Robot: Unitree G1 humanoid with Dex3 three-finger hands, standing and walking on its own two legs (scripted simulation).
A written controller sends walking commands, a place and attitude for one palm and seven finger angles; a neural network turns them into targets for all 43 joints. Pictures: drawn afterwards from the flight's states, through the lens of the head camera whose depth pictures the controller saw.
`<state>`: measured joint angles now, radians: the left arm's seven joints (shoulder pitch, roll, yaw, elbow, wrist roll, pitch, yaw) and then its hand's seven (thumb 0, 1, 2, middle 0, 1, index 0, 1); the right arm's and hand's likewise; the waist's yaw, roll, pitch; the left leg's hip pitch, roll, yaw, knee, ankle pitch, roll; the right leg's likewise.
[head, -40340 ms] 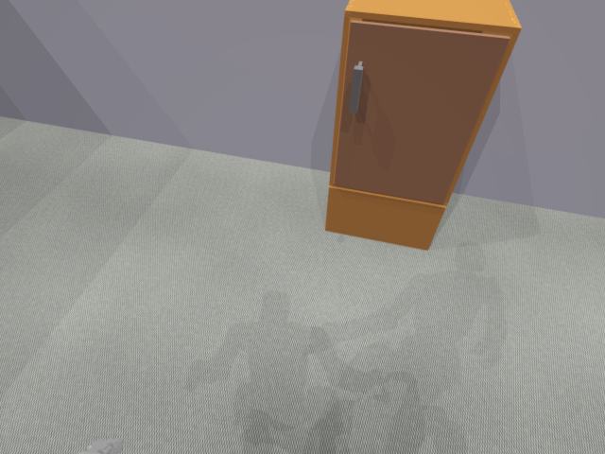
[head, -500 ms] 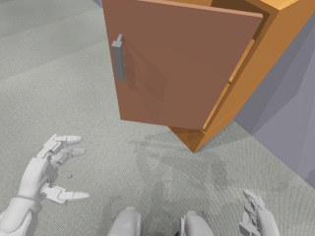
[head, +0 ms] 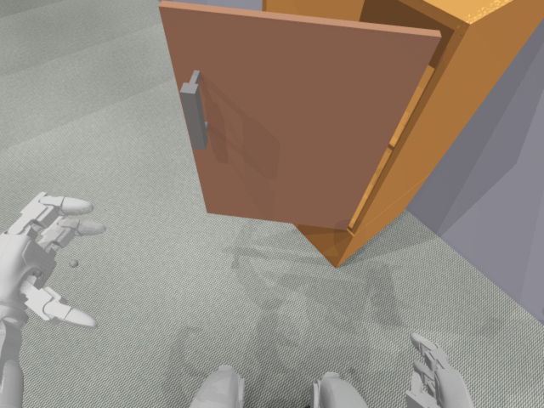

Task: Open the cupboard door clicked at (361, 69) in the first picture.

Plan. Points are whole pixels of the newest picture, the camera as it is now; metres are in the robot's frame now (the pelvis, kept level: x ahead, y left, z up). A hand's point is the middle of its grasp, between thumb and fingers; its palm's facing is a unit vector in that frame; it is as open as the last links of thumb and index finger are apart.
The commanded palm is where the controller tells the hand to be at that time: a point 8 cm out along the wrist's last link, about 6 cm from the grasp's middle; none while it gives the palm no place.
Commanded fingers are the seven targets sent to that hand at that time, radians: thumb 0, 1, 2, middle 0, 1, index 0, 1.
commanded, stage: raise the hand with hooked fingers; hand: left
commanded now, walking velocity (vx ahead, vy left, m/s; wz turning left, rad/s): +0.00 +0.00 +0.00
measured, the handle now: (198, 111) +0.60 +0.18 +0.03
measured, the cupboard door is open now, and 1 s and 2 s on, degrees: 44 44 44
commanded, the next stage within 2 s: move the hooked fingers beside the handle in 0.50 s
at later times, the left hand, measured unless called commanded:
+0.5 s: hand (91, 271) +0.28 +0.26 +0.05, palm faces -0.07 -1.00 -0.06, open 13.9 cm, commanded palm +0.26 +0.31 +0.05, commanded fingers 0.00 -0.50 0.30 -0.30 -1.20 -0.30 -1.20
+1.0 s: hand (109, 225) +0.34 +0.25 +0.05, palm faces -0.08 -1.00 -0.03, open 13.9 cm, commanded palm +0.33 +0.30 +0.05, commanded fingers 0.00 -0.50 0.30 -0.30 -1.20 -0.30 -1.20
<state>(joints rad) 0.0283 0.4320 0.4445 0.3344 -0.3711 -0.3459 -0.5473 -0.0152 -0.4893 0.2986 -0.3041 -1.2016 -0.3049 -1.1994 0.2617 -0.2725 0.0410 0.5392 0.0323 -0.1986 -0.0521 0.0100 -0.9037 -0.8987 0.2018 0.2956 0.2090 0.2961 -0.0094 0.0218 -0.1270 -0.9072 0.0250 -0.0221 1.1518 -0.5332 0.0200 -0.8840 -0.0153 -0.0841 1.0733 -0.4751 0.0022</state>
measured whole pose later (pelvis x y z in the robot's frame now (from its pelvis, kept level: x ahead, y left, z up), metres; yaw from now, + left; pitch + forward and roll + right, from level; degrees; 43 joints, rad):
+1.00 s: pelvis -0.01 +0.01 +0.00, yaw -1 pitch +18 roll -3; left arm -0.23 0.44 0.41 0.55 -0.31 -0.32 -0.53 -0.02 -0.49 0.30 -0.30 -1.20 -0.30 -1.20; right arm 0.28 -0.28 0.04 0.54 0.04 -0.17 -0.06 0.01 -0.90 -0.90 0.20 0.30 0.21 0.30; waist -0.05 0.01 -0.13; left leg -0.95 0.02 0.00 1.15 -0.52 0.03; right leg -0.94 -0.02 -0.06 1.08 -0.46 0.01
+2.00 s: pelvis -0.01 +0.01 -0.03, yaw -3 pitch +27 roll -5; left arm -0.95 0.74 0.52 1.21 -0.10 -0.36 -0.51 -0.02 -0.50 0.30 -0.30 -1.20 -0.30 -1.20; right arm 0.35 -0.30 0.07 0.60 0.00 0.02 -0.03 0.00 -0.91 -0.90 0.20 0.30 0.21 0.30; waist -0.19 0.02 -0.10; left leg -1.20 0.05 -0.02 1.26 -0.54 0.03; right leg -1.17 0.01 -0.07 1.16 -0.45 0.01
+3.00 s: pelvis +0.00 +0.01 -0.03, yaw -4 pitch +29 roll -6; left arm -0.98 0.78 0.55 1.20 -0.06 -0.36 -0.47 -0.02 -0.49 0.30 -0.30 -1.20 -0.30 -1.20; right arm 0.36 -0.28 0.08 0.57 -0.02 0.09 0.00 0.00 -0.91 -0.90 0.20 0.30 0.21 0.30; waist -0.22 0.03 -0.10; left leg -1.22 0.06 -0.02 1.27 -0.56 0.04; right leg -1.18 0.03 -0.08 1.13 -0.46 0.02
